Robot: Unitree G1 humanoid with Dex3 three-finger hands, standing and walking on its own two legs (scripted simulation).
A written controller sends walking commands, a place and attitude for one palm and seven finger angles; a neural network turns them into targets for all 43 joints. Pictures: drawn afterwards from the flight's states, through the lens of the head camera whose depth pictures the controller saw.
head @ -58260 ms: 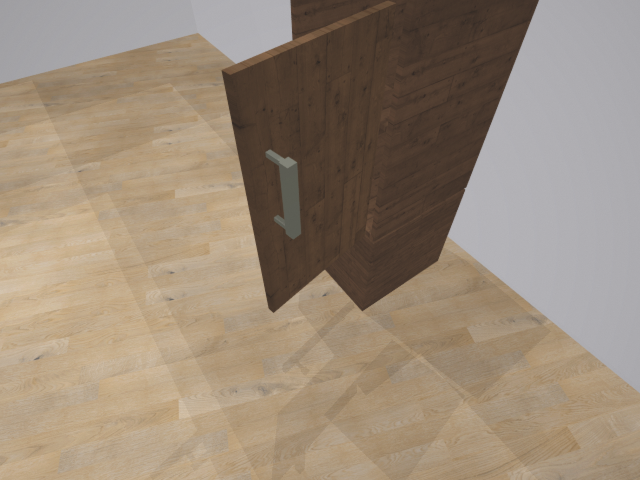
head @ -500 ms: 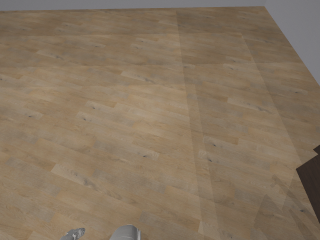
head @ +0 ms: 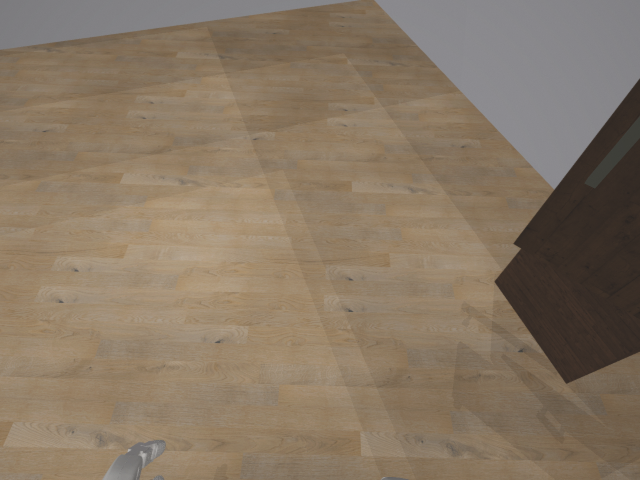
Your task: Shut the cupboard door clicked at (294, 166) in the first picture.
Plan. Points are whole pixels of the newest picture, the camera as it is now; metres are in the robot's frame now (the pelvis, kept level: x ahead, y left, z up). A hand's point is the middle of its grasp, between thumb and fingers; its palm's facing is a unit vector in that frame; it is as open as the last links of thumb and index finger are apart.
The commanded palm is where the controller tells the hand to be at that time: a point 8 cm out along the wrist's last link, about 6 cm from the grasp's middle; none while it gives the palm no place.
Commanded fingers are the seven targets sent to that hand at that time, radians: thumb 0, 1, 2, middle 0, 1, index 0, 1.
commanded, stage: turn to face it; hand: left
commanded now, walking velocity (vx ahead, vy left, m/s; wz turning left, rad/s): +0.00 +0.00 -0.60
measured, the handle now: (623, 144) +0.64 -0.50 +0.03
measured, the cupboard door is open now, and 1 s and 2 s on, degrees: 29 29 29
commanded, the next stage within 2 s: take the last steps up to it in 1.08 s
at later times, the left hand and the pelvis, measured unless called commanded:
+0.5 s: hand (193, 442) +0.18 +0.19 -0.17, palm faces -0.26 -0.95 -0.18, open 7.4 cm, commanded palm none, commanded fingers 0.00 0.90 0.90 -0.20 -0.30 -0.20 -0.30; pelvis +0.04 +0.02 +0.00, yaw -17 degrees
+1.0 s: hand (253, 403) +0.24 +0.11 -0.17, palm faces -0.52 -0.83 -0.21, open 7.4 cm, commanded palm none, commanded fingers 0.00 0.90 0.90 -0.20 -0.30 -0.20 -0.30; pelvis +0.07 -0.01 +0.00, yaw -31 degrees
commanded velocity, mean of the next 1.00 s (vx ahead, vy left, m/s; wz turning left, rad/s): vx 0.00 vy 0.00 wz -0.49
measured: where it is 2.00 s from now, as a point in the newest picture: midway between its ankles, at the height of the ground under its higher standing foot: outside the picture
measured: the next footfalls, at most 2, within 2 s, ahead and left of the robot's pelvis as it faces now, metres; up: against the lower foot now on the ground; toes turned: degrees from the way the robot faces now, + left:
right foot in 0.04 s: +0.03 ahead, -0.13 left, +0.00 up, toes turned -5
left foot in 0.36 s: +0.11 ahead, +0.12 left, +0.00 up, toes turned -8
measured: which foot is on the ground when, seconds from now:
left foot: down 0.00-0.02, up 0.04-0.34, down 0.36-0.72, up 0.74-1.00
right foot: up 0.00-0.02, down 0.04-0.36, up 0.38-0.70, down 0.72-1.00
